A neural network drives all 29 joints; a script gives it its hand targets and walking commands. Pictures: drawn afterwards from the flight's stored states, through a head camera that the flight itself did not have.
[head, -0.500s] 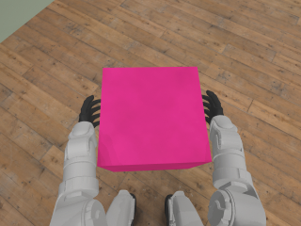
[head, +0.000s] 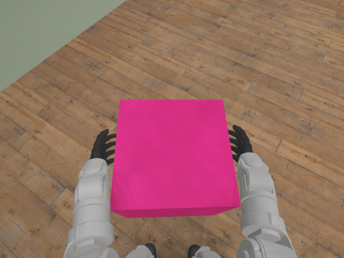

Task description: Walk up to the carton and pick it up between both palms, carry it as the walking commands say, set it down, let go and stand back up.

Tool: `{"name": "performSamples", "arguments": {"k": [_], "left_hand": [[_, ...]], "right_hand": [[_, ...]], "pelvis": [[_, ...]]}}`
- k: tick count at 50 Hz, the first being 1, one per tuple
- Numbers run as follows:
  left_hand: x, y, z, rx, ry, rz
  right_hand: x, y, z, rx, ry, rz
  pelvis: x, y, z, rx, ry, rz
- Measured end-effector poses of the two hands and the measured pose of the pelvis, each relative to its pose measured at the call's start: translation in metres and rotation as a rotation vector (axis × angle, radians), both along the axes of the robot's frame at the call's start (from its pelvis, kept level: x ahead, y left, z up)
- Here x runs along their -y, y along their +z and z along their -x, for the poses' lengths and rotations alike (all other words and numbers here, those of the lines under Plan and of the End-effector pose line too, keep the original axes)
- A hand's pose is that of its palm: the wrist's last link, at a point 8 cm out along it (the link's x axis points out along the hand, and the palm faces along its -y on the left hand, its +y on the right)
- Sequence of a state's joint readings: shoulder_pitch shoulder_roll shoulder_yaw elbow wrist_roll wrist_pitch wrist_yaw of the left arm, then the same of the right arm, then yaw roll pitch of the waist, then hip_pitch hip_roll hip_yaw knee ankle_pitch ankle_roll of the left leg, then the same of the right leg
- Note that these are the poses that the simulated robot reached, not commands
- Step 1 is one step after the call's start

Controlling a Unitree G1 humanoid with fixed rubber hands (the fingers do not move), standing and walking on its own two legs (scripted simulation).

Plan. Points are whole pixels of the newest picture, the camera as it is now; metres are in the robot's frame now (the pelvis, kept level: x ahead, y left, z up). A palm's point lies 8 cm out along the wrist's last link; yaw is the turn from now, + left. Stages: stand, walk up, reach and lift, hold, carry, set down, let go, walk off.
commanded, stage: reach and lift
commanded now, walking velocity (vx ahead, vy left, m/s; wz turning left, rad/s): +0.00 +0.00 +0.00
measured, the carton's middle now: (171, 163) +0.37 +0.02 -0.10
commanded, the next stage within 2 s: hold in 1.88 s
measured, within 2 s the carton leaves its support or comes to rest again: neither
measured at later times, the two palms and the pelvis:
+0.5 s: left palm (90, 158) +0.32 +0.18 +0.05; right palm (257, 152) +0.34 -0.17 +0.05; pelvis +0.02 +0.00 +0.03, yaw +0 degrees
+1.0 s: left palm (83, 160) +0.30 +0.18 +0.08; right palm (265, 155) +0.32 -0.17 +0.08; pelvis +0.02 +0.00 +0.03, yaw +1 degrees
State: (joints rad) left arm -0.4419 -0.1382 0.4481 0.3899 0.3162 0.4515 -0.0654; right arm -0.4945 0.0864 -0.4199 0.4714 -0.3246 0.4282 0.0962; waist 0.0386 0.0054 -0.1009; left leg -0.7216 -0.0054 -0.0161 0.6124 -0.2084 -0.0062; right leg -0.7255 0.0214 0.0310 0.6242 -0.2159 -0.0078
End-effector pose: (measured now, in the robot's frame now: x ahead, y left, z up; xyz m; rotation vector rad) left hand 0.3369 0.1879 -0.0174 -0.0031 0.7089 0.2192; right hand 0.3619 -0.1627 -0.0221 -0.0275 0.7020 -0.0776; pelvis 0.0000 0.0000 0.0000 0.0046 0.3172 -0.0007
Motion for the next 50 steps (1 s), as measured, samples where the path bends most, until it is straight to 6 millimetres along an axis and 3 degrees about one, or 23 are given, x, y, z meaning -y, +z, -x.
{"name": "performSamples", "arguments": {"k": [17,34,50], "left_hand": [[0.004,0.045,0.015,0.029,-0.008,0.005],[0.002,0.088,0.028,0.078,0.002,0.008],[0.004,0.095,0.036,0.064,-0.015,0.005]], "right_hand": [[0.004,0.048,0.019,0.028,-0.013,0.005],[0.001,0.093,0.029,0.077,-0.008,0.008],[0.005,0.1,0.043,0.064,-0.026,0.012]], "pelvis": [[0.002,0.023,-0.015,0.167,-0.001,0.002],[0.004,0.031,-0.025,0.342,0.002,0.002],[0.0,0.031,-0.024,0.418,0.009,0.003]]}}
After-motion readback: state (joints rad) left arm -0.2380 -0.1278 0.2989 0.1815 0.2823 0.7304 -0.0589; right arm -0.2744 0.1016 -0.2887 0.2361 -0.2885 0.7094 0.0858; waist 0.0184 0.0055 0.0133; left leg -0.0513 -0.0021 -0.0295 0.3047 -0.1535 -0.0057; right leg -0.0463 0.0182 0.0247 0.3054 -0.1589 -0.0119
